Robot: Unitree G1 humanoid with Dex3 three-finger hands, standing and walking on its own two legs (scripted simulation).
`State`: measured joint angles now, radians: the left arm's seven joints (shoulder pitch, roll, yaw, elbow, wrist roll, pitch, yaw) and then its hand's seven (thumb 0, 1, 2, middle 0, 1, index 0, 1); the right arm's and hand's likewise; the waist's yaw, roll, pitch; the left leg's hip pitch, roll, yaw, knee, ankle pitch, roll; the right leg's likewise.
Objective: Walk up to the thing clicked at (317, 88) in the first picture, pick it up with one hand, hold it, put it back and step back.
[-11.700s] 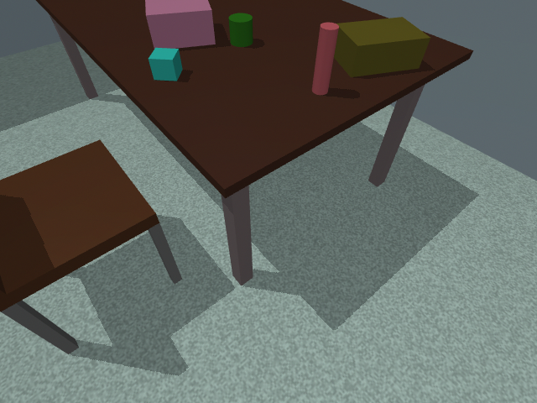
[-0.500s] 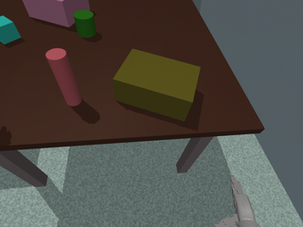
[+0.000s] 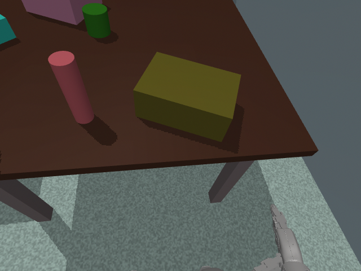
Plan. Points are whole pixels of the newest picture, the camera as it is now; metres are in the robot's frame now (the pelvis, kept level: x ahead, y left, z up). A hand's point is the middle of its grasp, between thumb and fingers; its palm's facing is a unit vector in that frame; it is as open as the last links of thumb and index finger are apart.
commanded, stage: go down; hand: left
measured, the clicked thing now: (74, 91) +0.51 +0.22 +0.07
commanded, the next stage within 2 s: approach in 0.70 s
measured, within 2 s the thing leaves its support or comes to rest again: neither
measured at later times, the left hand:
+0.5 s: hand out of the picture +0.41 +0.40 +0.16, palm faces +0.20 -0.98 +0.01, open 17.7 cm
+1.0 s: hand out of the picture +0.41 +0.39 +0.14, palm faces +0.20 -0.98 +0.01, open 17.6 cm
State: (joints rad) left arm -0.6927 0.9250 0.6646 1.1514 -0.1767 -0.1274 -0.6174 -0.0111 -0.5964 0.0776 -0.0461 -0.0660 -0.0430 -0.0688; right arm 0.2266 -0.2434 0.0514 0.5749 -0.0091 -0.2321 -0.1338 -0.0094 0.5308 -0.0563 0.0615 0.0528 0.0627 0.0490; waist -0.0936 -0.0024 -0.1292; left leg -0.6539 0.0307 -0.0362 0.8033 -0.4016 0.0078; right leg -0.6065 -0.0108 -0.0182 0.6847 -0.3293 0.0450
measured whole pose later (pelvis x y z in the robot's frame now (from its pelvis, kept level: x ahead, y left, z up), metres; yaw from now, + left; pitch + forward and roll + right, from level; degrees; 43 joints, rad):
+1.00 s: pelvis +0.00 +0.00 -0.01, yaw +0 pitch +17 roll -4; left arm -0.77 0.96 0.63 1.18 -0.15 -0.10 -0.60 -0.01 -0.59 0.06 -0.08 -0.08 -0.05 -0.09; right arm 0.29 -0.26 0.07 0.42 -0.01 -0.21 -0.12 -0.01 0.52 -0.06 0.06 0.05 0.06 0.05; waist -0.11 -0.01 -0.15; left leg -0.76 0.03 -0.04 0.91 -0.45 0.01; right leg -0.71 -0.01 -0.02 0.79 -0.38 0.05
